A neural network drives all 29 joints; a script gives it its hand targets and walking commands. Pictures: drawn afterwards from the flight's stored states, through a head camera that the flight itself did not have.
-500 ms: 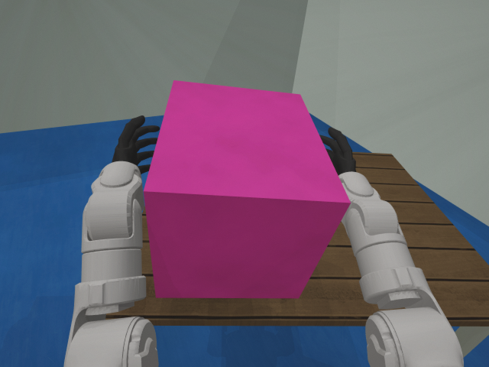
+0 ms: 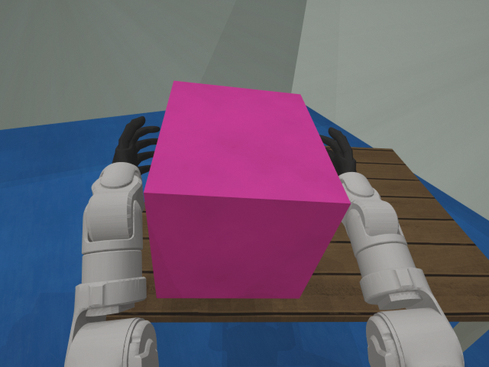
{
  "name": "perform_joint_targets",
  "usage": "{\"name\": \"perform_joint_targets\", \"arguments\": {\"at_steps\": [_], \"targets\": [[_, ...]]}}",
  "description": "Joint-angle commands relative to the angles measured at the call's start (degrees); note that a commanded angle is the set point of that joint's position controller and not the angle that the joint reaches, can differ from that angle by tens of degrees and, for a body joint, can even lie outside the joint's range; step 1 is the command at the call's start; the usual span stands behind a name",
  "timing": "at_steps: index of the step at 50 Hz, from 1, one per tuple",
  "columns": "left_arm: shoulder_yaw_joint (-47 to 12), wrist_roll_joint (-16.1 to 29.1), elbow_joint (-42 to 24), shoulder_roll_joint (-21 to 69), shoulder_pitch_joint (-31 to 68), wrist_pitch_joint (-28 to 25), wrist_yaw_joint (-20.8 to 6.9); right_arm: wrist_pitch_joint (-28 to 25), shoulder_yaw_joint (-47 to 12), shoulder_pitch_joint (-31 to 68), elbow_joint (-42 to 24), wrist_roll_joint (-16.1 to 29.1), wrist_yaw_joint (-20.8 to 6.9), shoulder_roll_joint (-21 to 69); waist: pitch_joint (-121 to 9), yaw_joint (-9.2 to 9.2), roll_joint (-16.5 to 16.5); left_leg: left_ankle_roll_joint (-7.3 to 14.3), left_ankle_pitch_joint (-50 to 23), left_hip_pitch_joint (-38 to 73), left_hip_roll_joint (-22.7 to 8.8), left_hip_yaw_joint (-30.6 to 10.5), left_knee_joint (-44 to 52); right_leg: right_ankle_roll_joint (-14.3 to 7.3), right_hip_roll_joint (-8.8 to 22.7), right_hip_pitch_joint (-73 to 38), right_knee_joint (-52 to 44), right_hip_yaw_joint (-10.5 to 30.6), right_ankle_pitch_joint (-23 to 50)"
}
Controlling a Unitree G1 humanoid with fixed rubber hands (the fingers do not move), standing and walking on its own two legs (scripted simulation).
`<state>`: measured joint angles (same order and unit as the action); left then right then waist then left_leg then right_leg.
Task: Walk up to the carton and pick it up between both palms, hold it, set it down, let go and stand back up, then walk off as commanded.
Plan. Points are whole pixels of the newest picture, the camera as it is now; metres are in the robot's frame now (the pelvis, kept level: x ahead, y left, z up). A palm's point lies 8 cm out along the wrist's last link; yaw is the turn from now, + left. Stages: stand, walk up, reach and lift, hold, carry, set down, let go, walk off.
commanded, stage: hold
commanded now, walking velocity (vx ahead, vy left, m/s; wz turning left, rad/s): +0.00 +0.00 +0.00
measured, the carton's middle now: (235, 187) +0.40 +0.01 +0.16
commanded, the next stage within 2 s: none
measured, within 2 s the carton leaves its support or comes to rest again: neither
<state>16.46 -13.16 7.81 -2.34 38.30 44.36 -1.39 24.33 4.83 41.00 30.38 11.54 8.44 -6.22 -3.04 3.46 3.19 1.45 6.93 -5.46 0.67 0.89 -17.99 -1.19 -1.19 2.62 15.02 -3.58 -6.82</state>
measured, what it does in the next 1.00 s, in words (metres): stands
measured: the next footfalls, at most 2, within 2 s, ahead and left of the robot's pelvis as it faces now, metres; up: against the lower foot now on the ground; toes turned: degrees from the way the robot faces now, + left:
none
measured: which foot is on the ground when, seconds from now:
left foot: down 0.00-1.00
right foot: down 0.00-1.00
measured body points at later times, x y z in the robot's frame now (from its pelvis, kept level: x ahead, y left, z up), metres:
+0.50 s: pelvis +0.01 +0.00 +0.00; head -0.05 +0.03 +0.45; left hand +0.37 +0.18 +0.22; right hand +0.38 -0.16 +0.21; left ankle +0.04 +0.10 -0.75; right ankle +0.02 -0.10 -0.75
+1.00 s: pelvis +0.00 +0.00 +0.00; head -0.06 +0.03 +0.44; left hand +0.37 +0.18 +0.22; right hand +0.38 -0.16 +0.21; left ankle +0.04 +0.10 -0.75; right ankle +0.02 -0.10 -0.75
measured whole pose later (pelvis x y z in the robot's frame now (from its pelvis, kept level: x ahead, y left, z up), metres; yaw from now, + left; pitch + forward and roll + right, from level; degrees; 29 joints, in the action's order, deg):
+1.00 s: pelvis +0.00 +0.00 +0.00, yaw +0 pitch -7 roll -1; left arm 16.9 -13.1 6.1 -2.4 36.5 45.5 -2.1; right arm 25.5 3.6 40.3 29.6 11.7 9.0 -5.9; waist -2.3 3.9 3.9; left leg 1.4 7.5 -3.6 0.7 0.4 -18.1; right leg -1.2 -1.2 0.4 14.6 -4.0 -7.3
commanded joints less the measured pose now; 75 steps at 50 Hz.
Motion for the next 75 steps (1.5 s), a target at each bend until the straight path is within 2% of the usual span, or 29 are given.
{"name": "perform_joint_targets", "arguments": {"at_steps": [1, 4, 7, 8, 10, 11, 14, 16, 21, 22, 23, 27, 30, 31, 34, 35, 37, 38, 39, 43, 44, 49, 51, 56, 58, 60, 62, 72, 75], "targets": [[-28.68, 9.91, -8.03, 32.28, 39.18, -4.06, -7.01, -4.46, -22.16, 50.56, -22.8, 5.88, -5.92, 32.39, -25.41, 0.55, -3.06, -1.55, -6.36, 7.97, 0.67, -1.76, 1.26, 3.16, -1.0, -5.79, -0.3, 1.35, 8.22], [-27.96, 9.13, -6.98, 32.14, 38.22, -3.74, -7.29, -4.35, -22.27, 50.44, -21.84, 5.06, -5.82, 32.31, -22.42, -0.11, -2.86, -1.19, -4.43, 6.42, 0.47, -1.81, 1.94, 3.31, -0.51, -5.4, -0.34, 1.21, 7.05], [-29.76, 9.9, -8.66, 33.14, 38.83, -3.76, -7.44, -3.66, -21.16, 48.04, -20.44, 5.75, -5.51, 32.7, -22.79, 2.15, -4.63, -2.54, -7.5, 8.14, 0.15, -2.17, 1.27, 3.21, -0.78, -5.54, -0.56, 1.38, 8.47], [-27.93, 8.36, -6.3, 31.88, 37.98, -3.3, -7.73, -3.48, -20.01, 47.83, -17.88, 5.25, -5.52, 32.17, -19.91, 1.78, -4.85, -2.23, -5.99, 7.44, 0.59, -1.71, 1.69, 3.23, -0.3, -4.92, -1.12, 1.29, 6.99], [-27.55, 8.35, -6.49, 32.47, 36.15, -2.85, -7.75, -3.62, -21.02, 48.06, -20.0, 5.76, -5.46, 31.77, -19.87, 0.68, -5.83, -2.35, -6.23, 6.61, 0.11, -1.8, 1.72, 2.88, -0.09, -5.52, -0.84, 1.64, 7.72], [-28.87, 9.36, -9.96, 32.46, 36.9, -3.17, -7.69, -3.84, -22.04, 47.39, -21.38, 5.99, -5.49, 32.72, -21.56, 0.9, -5.04, -2.61, -9.77, 7.41, 0.12, -2.25, 1.22, 3.22, -0.38, -6.92, -0.15, 1.56, 10.96], [-27.87, 8.25, -8.31, 31.82, 33.84, -2.35, -8.34, -3.29, -21.27, 45.87, -21.32, 6.05, -5.05, 30.91, -20.52, 2.04, -4.64, -2.54, -9.36, 7.73, 0.37, -1.98, 1.16, 3.28, -0.4, -6.83, -0.37, 1.45, 11.1], [-25.85, 6.86, -6.53, 31.21, 33.93, -2.26, -8.46, -3.07, -21.64, 46.25, -20.17, 6.01, -5.24, 31.08, -17.6, 0.8, -4.53, -2.3, -9.03, 7.46, 0.49, -1.76, 1.58, 3.07, -0.83, -6.37, -0.9, 1.27, 9.89], [-30.19, 10.07, -13.76, 32.42, 36.82, -3.51, -7.83, -3.93, -23.95, 47.52, -26.14, 6.86, -5.21, 32.62, -24.81, 1.33, -3.68, -2.61, -12.14, 9.46, 0.34, -2.17, 0.31, 3.58, -0.93, -8.04, 0.34, 1.25, 13.25], [-29.34, 10.22, -13.27, 31.77, 37.87, -3.78, -7.49, -3.59, -24.56, 48.03, -25.25, 7.17, -5.33, 33.2, -23.01, 0.33, -3.3, -2.26, -10.99, 8.72, 0.92, -1.72, 0.97, 3.42, -0.94, -6.93, 0.0, 1.5, 12.36], [-29.8, 10.0, -11.46, 32.47, 38.65, -3.58, -7.44, -3.41, -22.87, 48.16, -23.53, 7.16, -5.4, 33.49, -22.18, 1.69, -5.39, -2.61, -8.77, 8.36, 1.02, -1.63, 0.93, 3.31, -0.98, -5.72, -0.32, 1.24, 10.01], [-30.57, 10.51, -11.67, 33.11, 35.91, -3.48, -6.43, -4.49, -24.2, 48.7, -26.65, 7.13, -5.74, 32.31, -25.27, -0.24, -3.87, -2.34, -11.07, 9.5, 0.05, -2.3, 0.64, 3.03, -1.34, -5.16, 0.1, 0.88, 10.71], [-32.09, 10.6, -12.43, 34.52, 38.55, -3.74, -6.29, -4.47, -22.8, 49.8, -25.34, 6.57, -6.03, 32.53, -26.07, 0.8, -6.77, -3.08, -8.39, 9.22, -0.18, -2.95, 0.92, 2.58, -1.47, -4.37, 0.12, 0.59, 7.83], [-30.9, 9.84, -9.58, 33.75, 36.86, -3.42, -6.51, -3.73, -21.38, 47.61, -22.54, 6.33, -5.88, 31.46, -23.16, 1.49, -5.73, -2.57, -6.75, 9.21, -0.03, -2.64, 1.41, 2.54, -1.34, -3.52, -0.71, 1.12, 6.63], [-30.94, 9.97, -11.47, 33.05, 37.21, -3.35, -6.39, -3.91, -22.32, 47.81, -23.18, 6.0, -6.04, 31.92, -24.99, 0.62, -5.48, -2.12, -6.85, 8.21, 0.0, -2.34, 1.43, 2.84, -0.74, -5.14, -0.02, 1.22, 7.96], [-28.12, 8.42, -8.03, 31.49, 37.05, -2.95, -6.74, -2.92, -21.85, 46.76, -18.59, 5.92, -5.92, 31.5, -20.65, 0.4, -4.55, -1.63, -5.55, 7.58, 0.52, -1.76, 2.0, 3.08, -0.85, -4.08, -0.58, 1.42, 6.93], [-27.64, 8.37, -6.1, 31.82, 36.81, -2.48, -7.41, -3.16, -21.13, 48.62, -19.44, 5.82, -5.98, 31.32, -20.16, 0.58, -3.96, -1.48, -3.42, 6.46, 0.43, -1.85, 2.33, 2.6, -0.61, -5.09, -1.02, 1.43, 5.43], [-26.37, 7.52, -6.57, 31.98, 35.09, -2.27, -7.59, -3.13, -21.02, 47.29, -18.87, 5.4, -6.01, 31.33, -19.47, -0.66, -4.01, -1.45, -4.87, 6.03, -0.14, -2.19, 2.62, 2.76, -0.69, -5.16, -0.77, 1.26, 6.23], [-26.99, 7.81, -7.86, 31.99, 34.58, -2.07, -7.64, -3.06, -20.97, 46.22, -18.59, 5.57, -6.04, 31.31, -20.84, 0.56, -3.65, -1.87, -7.08, 7.42, -0.37, -2.29, 2.6, 2.81, -0.79, -6.2, -0.55, 0.89, 8.31], [-25.56, 7.58, -6.91, 31.06, 33.9, -2.14, -8.51, -3.59, -23.54, 48.93, -22.96, 6.35, -5.11, 32.33, -20.94, -0.16, -1.17, -1.37, -9.37, 7.61, 0.81, -1.29, 1.19, 3.62, -0.38, -8.54, -0.18, 1.67, 13.42], [-25.99, 8.04, -5.95, 31.22, 34.68, -2.23, -8.77, -3.02, -22.16, 48.13, -21.15, 6.06, -4.97, 31.86, -19.39, 1.09, -1.65, -1.58, -8.33, 7.31, 0.8, -1.68, 1.6, 3.4, -0.48, -7.42, -0.75, 1.68, 11.89], [-30.46, 10.76, -13.54, 32.69, 41.41, -4.08, -8.03, -3.8, -22.83, 49.31, -23.81, 6.8, -5.2, 34.06, -24.62, 1.83, -5.31, -2.36, -9.82, 8.83, 1.08, -1.87, 0.55, 3.37, -1.31, -6.51, 0.17, 0.99, 11.06], [-29.76, 9.92, -10.73, 32.19, 40.14, -3.81, -7.69, -2.9, -21.82, 46.94, -20.2, 6.24, -5.2, 33.38, -21.2, 1.66, -6.1, -2.55, -8.34, 8.19, 0.77, -2.04, 0.98, 3.17, -0.95, -4.56, -0.54, 1.35, 8.78], [-30.06, 9.41, -7.86, 33.09, 37.28, -3.46, -7.27, -3.73, -20.63, 48.35, -21.81, 5.41, -5.7, 32.44, -22.46, 1.44, -6.02, -2.14, -5.56, 7.09, 0.33, -2.33, 1.68, 2.94, -0.79, -3.84, -0.57, 1.01, 5.96], [-31.69, 10.35, -12.77, 33.75, 38.66, -3.82, -6.62, -4.11, -22.21, 48.83, -23.4, 6.73, -5.94, 32.76, -25.76, 0.86, -7.23, -2.93, -10.12, 9.43, 0.06, -2.63, 0.79, 2.79, -1.08, -4.53, 0.39, 0.98, 9.19], [-30.88, 9.86, -9.89, 33.79, 36.44, -3.3, -6.42, -3.77, -22.88, 48.72, -22.64, 7.07, -5.84, 31.66, -24.73, 0.71, -5.33, -3.38, -11.51, 9.68, -0.41, -2.87, 0.41, 2.59, -1.47, -5.97, -0.18, 1.15, 9.86], [-27.46, 7.78, -5.9, 32.47, 36.62, -2.55, -6.96, -2.64, -20.71, 46.93, -16.95, 5.66, -6.17, 30.21, -18.58, 0.51, -5.1, -2.45, -5.08, 6.99, -0.19, -2.39, 2.18, 2.47, -1.17, -3.17, -1.0, 0.81, 4.34], [-28.1, 9.5, -7.22, 33.22, 37.44, -3.56, -7.15, -4.66, -21.97, 52.11, -22.67, 5.94, -6.31, 32.91, -23.95, -0.33, -2.56, -1.58, -6.64, 7.41, -0.05, -2.05, 1.76, 3.11, -0.96, -5.55, -0.32, 1.19, 7.58], [-26.05, 8.0, -3.09, 31.65, 38.82, -3.17, -7.96, -3.44, -19.76, 49.93, -16.7, 4.5, -6.1, 32.91, -18.39, 0.25, -2.81, -0.71, -0.73, 5.39, 0.69, -1.47, 3.0, 3.23, -0.32, -4.52, -1.68, 1.68, 3.38]]}}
